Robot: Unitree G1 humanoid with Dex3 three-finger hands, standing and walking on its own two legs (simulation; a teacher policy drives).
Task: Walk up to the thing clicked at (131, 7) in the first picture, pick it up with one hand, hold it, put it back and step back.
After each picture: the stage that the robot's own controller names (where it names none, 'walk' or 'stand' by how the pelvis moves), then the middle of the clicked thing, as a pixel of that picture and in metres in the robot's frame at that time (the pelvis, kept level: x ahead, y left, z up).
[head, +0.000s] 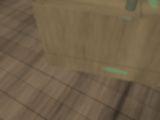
stand; out of the picture +1.00 -0.30 +0.03
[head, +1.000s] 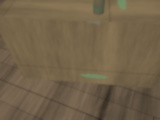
walk; out of the picture +0.93 -0.04 +0.06
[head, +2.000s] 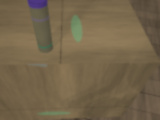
walk; (42, 27) +0.58 +0.21 +0.06
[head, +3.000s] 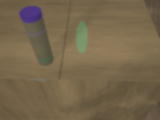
stand; (39, 39) +0.50 +0.21 +0.06
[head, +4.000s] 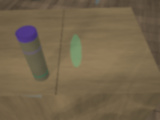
stand; (35, 56) +0.46 +0.22 +0.03
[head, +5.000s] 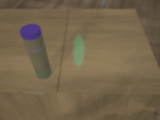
stand; (38, 54) +0.48 +0.21 +0.03
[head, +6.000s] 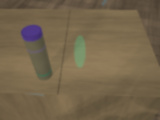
stand; (39, 55) +0.47 +0.21 +0.03
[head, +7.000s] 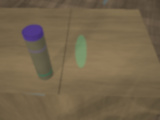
stand; (40, 55) +0.47 +0.20 +0.03
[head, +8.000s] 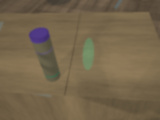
rise first; (47, 57) +0.46 +0.21 +0.03
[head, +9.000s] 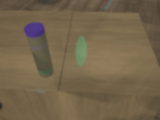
go down; (41, 53) +0.49 +0.20 +0.04
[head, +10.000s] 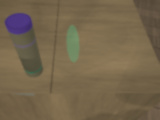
go down; (27, 50) +0.45 +0.20 +0.06
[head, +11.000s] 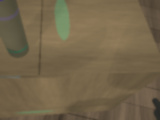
close in; (9, 24) +0.48 +0.20 +0.10
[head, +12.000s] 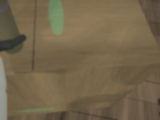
close; (0, 19) +0.49 +0.21 +0.11
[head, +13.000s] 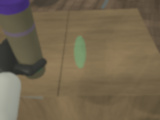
lift; (24, 42) +0.35 +0.17 +0.23
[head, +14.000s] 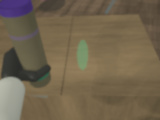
hold; (29, 48) +0.33 +0.17 +0.22
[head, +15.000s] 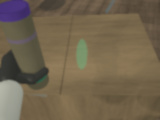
hold; (27, 51) +0.33 +0.17 +0.21
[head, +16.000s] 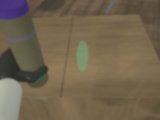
hold; (26, 49) +0.33 +0.17 +0.22
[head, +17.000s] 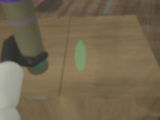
crouch; (28, 35) +0.38 +0.17 +0.23
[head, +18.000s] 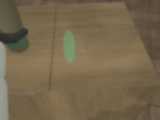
lower; (5, 13) +0.47 +0.21 +0.23
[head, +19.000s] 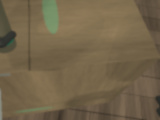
lower; out of the picture +0.51 +0.21 +0.12
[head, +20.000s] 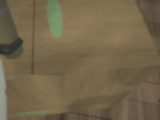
lower; (0, 23) +0.49 +0.21 +0.11
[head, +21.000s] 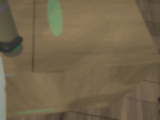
lower; (0, 21) +0.50 +0.21 +0.11
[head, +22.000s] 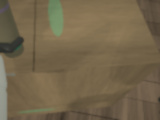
lower; (1, 21) +0.49 +0.20 +0.11
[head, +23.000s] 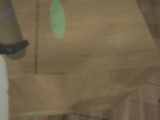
open; (5, 24) +0.49 +0.20 +0.11
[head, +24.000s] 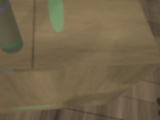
rise; (0, 18) +0.48 +0.20 +0.11
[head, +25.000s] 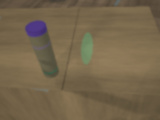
sink last; (44, 52) +0.47 +0.20 +0.06
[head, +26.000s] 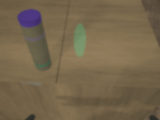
stand; (37, 44) +0.47 +0.20 +0.07
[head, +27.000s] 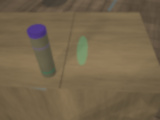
stand; (43, 53) +0.50 +0.21 +0.03
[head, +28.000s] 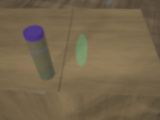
stand; (41, 56) +0.47 +0.20 +0.03
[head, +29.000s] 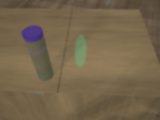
stand; (40, 56) +0.47 +0.20 +0.03
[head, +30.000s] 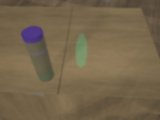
stand; (40, 57) +0.45 +0.20 +0.03
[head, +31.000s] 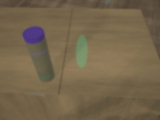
stand; (41, 57) +0.45 +0.20 +0.03
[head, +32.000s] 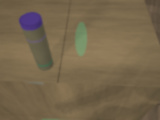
walk; (39, 45) +0.48 +0.20 +0.04
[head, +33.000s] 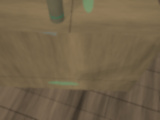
walk; out of the picture +0.69 +0.17 +0.06
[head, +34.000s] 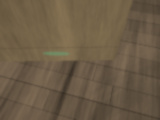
walk; out of the picture +1.01 +0.30 +0.06
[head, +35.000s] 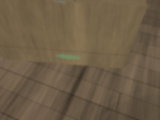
stand; out of the picture +1.09 +0.17 +0.05
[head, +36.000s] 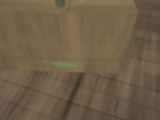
stand; out of the picture +1.08 +0.18 +0.03
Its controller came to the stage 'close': yes
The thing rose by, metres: 0.20
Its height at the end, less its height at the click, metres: +0.00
